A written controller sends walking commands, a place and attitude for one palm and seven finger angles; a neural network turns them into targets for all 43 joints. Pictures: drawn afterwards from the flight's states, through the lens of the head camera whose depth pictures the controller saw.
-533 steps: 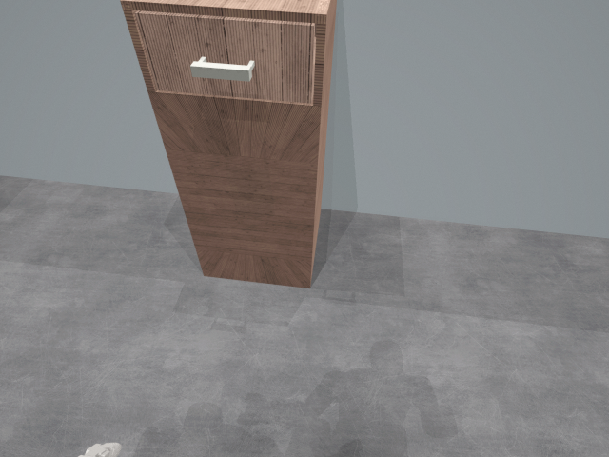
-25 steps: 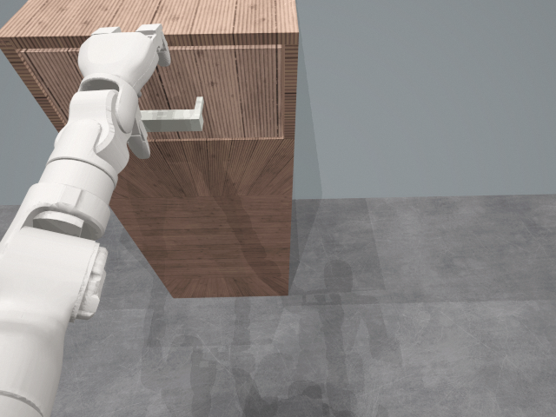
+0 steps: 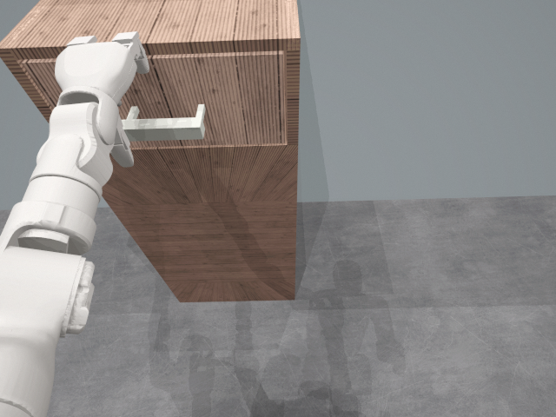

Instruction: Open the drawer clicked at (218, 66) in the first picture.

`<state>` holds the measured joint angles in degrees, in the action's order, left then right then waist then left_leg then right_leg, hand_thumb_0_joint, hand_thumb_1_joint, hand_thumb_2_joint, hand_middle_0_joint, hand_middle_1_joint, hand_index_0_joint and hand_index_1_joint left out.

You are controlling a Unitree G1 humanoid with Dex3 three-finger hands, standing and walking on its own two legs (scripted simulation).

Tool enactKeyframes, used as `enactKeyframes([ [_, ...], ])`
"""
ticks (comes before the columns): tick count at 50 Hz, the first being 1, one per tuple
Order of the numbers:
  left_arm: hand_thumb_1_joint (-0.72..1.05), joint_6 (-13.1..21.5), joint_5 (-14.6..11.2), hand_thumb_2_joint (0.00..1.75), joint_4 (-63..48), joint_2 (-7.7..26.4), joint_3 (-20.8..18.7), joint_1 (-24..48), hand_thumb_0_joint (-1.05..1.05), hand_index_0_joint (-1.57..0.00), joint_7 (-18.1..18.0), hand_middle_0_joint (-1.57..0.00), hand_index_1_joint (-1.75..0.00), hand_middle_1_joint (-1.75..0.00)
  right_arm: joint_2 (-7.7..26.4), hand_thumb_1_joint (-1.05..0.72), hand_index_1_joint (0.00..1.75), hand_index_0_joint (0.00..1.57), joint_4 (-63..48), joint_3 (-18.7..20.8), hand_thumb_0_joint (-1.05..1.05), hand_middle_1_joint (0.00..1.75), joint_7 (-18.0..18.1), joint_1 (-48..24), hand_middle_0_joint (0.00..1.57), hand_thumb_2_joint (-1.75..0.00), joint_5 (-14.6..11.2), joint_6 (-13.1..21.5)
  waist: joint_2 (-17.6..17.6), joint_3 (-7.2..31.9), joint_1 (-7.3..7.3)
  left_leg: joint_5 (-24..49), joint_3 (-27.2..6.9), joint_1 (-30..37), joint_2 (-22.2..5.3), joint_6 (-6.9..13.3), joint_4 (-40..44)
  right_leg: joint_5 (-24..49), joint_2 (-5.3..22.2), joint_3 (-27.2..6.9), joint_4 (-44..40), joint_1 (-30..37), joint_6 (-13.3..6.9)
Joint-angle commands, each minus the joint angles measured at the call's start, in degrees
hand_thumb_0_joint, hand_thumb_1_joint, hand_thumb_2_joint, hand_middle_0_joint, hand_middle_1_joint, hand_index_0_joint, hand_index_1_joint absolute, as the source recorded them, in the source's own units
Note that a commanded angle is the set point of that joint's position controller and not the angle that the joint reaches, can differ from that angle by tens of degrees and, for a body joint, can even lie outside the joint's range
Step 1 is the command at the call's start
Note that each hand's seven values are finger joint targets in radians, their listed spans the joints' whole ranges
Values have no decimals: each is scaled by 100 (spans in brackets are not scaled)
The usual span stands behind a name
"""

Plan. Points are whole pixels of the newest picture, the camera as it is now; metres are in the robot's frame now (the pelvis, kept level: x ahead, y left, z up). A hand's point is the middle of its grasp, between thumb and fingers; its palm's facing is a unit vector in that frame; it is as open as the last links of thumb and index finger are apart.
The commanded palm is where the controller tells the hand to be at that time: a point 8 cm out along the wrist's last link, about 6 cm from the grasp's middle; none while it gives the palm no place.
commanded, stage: move the hooked fingers above the handle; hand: left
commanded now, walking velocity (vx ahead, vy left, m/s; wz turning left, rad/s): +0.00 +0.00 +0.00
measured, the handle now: (165, 120) +0.55 +0.18 +0.12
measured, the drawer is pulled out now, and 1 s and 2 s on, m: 0.00 0.00 0.00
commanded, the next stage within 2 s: lower the fingers behind the handle in 1.48 s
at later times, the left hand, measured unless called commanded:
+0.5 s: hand (131, 98) +0.50 +0.20 +0.19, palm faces +0.08 +0.01 -1.00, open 13.5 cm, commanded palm +0.47 +0.20 +0.23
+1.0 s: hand (97, 106) +0.48 +0.24 +0.20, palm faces +0.05 +0.06 -1.00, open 13.9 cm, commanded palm +0.46 +0.19 +0.23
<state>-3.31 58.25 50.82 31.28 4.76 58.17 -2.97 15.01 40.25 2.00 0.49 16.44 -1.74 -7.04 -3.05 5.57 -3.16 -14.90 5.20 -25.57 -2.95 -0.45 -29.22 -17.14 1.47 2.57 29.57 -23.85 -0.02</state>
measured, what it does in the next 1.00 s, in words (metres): stands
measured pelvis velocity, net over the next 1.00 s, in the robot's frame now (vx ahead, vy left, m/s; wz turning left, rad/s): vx -0.01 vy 0.00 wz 0.00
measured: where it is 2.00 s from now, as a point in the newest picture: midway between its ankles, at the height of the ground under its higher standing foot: outside the picture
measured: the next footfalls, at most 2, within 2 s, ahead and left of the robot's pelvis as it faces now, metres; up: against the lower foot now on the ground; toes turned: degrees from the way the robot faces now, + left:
none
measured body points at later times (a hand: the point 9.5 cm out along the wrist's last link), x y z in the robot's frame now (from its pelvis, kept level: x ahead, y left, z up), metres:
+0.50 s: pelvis +0.00 +0.00 +0.00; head +0.05 -0.03 +0.45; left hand +0.49 +0.20 +0.25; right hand +0.07 -0.26 -0.14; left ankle -0.02 +0.12 -0.73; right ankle -0.04 -0.12 -0.73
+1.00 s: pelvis -0.01 +0.00 +0.00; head +0.04 -0.03 +0.45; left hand +0.47 +0.23 +0.25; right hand +0.05 -0.27 -0.14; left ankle -0.02 +0.12 -0.73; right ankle -0.04 -0.12 -0.73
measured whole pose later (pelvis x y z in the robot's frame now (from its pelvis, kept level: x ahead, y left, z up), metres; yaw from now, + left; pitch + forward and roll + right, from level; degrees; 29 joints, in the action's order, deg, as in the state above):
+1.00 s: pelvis -0.01 +0.00 +0.00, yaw +0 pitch +11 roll +0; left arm -10.3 57.9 54.5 32.5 8.6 59.9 0.7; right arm 15.9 40.3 1.9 0.7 17.1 -2.7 -7.9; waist -3.7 6.3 -3.2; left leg -14.0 5.1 -24.8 -2.9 -0.4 -28.5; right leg -16.3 1.4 2.5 29.0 -23.2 0.0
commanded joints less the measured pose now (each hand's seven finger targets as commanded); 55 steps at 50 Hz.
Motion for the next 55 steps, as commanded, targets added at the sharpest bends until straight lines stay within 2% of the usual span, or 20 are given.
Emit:
enactKeyframes([
  [1,-50,-692,-186,30,-1250,-22,802,2651,0,-30,407,-30,-120,-120,887,-90,30,20,-543,371,0,30,-22,110,20,-90,-76,43,149,2498,-257,3130,-194,2020,288,314,-220,2741,-336,-28,-116,648,-99],
  [2,-50,-761,-308,30,-1270,-379,1099,2433,0,-30,709,-30,-120,-120,879,-90,30,20,-616,370,0,30,-6,47,20,-90,-114,12,428,2294,-339,3161,-206,2042,311,360,-224,2816,-328,-36,-204,657,-91],
  [4,-50,-715,-479,30,-1368,-112,966,2267,0,-30,1192,-30,-120,-120,965,-90,30,20,-631,315,0,30,79,-108,20,-90,-118,-70,738,1824,-365,2616,-234,1842,390,392,-127,2767,-316,-43,-265,652,-58],
  [7,-50,-193,-680,30,-1612,-37,958,2603,0,-30,1603,-30,-120,-120,913,-90,30,20,-644,200,0,30,206,-212,20,-90,-157,-35,673,1384,-383,2052,-305,1663,484,405,-15,2359,-250,-81,-347,595,-98],
  [10,-50,516,-620,30,-1755,884,108,3058,0,-30,1361,-30,-120,-120,833,-90,30,20,-607,154,0,30,311,-61,20,-90,-113,34,435,1539,-231,1893,-349,1546,492,374,-29,2182,-234,-151,-239,719,-136],
  [13,-50,1042,-500,30,-2240,1920,-803,3529,0,-30,650,-30,-120,-120,724,-90,30,20,-675,147,0,30,352,49,20,-90,-2,130,111,2273,2,2301,-355,1462,465,327,-115,2389,-242,-188,-29,1075,-160],
  [15,-50,909,-357,30,-1736,1939,-982,3245,0,-30,130,-30,-120,-120,614,-90,30,20,-639,125,0,30,317,49,20,-90,11,175,74,2348,99,2503,-290,1317,423,263,-152,2454,-260,-119,50,1124,-170],
  [19,-50,-5,-41,30,-527,1804,-703,3119,0,-30,-376,-30,-120,-120,776,-90,30,20,-479,114,0,30,174,47,20,-90,-10,157,153,2238,84,2258,-117,950,346,147,-63,2270,-270,-69,27,1006,-131],
  [23,-50,-661,89,30,-97,1101,15,2902,0,-30,159,-30,-120,-120,904,-90,30,20,-549,193,0,30,133,139,20,-90,-56,29,369,2659,-108,2560,-55,1244,318,267,-179,2881,-234,-103,26,1170,-81],
  [28,-50,-317,-303,30,-670,687,342,2773,0,-30,1027,-30,-120,-120,921,-90,30,20,-687,203,0,30,262,39,20,-90,-142,-97,1004,1897,-286,1945,-135,1172,395,392,-5,2698,-210,-161,-265,1116,-9],
  [32,-50,622,-481,30,-1808,832,227,3025,0,-30,1228,-30,-120,-120,826,-90,30,20,-760,224,0,30,365,82,20,-90,-98,3,531,1982,-226,2001,-239,1503,436,436,15,2478,-225,-224,-289,1075,-82],
  [35,-50,1080,-475,30,-2282,1417,-415,3117,0,-30,790,-30,-120,-120,741,-90,30,20,-698,273,0,30,339,229,20,-90,-24,89,-110,2223,-27,2298,-286,1758,398,364,-47,2298,-291,-200,-191,938,-155],
  [37,-50,1110,-422,30,-2038,2141,-1088,3062,0,-30,380,-30,-120,-120,780,-90,30,20,-616,252,0,30,305,235,20,-90,12,106,13,2256,115,2381,-268,1453,407,309,-50,2329,-308,-169,-153,1170,-175],
  [40,-50,654,-230,30,-1304,2104,-1127,3068,0,-30,-254,-30,-120,-120,753,-90,30,20,-466,206,0,30,207,189,20,-90,-24,165,107,1940,115,2088,-216,996,369,207,80,2025,-327,-75,-126,1031,-172],
  [43,-50,-23,32,30,-698,2046,-938,3009,0,-30,-489,-30,-120,-120,834,-90,30,20,-405,210,0,30,122,109,20,-90,-11,188,-17,2336,156,2180,-82,1038,337,179,71,2178,-300,-102,-103,1182,-157],
  [45,-50,-419,118,30,-378,1553,-475,2890,0,-30,-295,-30,-120,-120,879,-90,30,20,-430,235,0,30,87,130,20,-90,-22,153,68,2426,66,2259,-62,1173,313,199,32,2295,-302,-62,-70,1087,-146],
  [47,-50,-649,39,30,-663,638,313,2638,0,-30,162,-30,-120,-120,907,-90,30,20,-584,303,0,30,61,99,20,-90,-84,107,225,2667,-95,2580,-80,1531,302,278,-60,2607,-288,-93,-110,1114,-136],
  [48,-50,-745,-55,30,-779,274,652,2442,0,-30,437,-30,-120,-120,928,-90,30,20,-643,316,0,30,73,35,20,-90,-125,61,399,2422,-194,2435,-102,1632,304,322,-57,2528,-291,-87,-194,933,-94],
  [52,-50,-363,-665,30,-1734,-692,1565,2799,0,-30,1431,-30,-120,-120,950,-90,30,20,-747,260,0,30,209,-204,20,-90,-179,96,694,1545,-579,1914,-326,1898,421,449,24,1998,-285,-81,-451,340,-56],
  [55,-50,350,-781,30,-1829,139,849,3273,0,-30,1518,-30,-120,-120,880,-90,30,20,-589,180,0,30,340,-98,20,-90,-145,193,386,1386,-491,1552,-443,1840,485,419,32,1668,-254,-131,-400,270,-94],
])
